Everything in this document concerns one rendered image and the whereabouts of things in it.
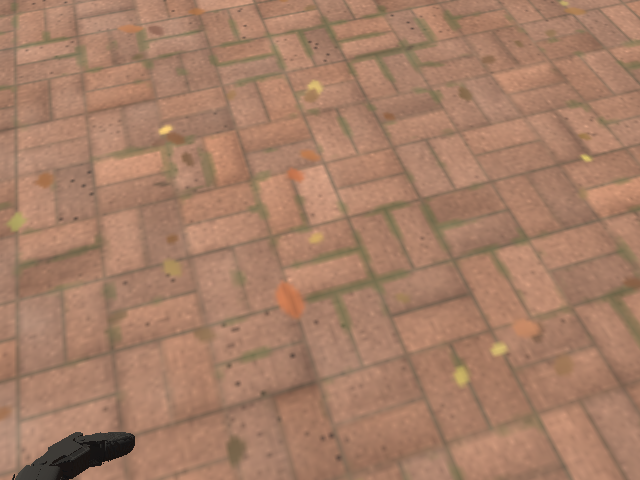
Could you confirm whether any robot left hand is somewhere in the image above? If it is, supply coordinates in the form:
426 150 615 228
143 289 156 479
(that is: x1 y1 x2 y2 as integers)
12 432 135 480

